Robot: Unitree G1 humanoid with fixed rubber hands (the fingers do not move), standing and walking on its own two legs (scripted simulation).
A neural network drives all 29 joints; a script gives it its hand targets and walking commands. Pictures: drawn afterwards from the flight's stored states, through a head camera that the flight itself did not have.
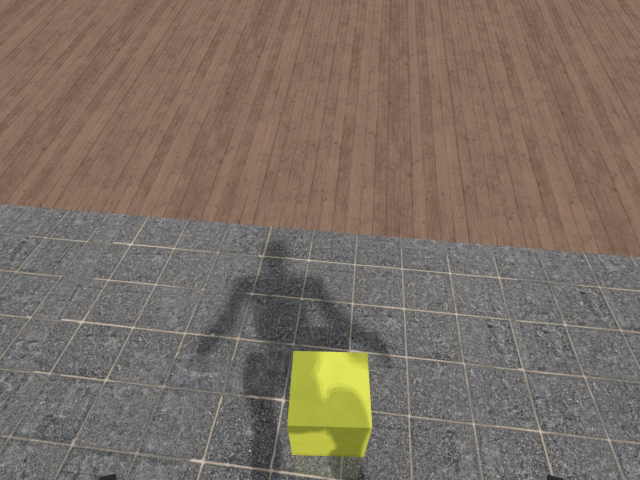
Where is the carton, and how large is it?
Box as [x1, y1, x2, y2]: [287, 351, 371, 456]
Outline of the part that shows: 293,351 287,422 292,454 363,456 371,430 367,353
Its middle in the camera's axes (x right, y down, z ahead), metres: +0.02 +0.49 +1.10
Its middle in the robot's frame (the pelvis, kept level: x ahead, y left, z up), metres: +0.48 -0.01 -0.66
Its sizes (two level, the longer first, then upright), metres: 0.210 0.200 0.250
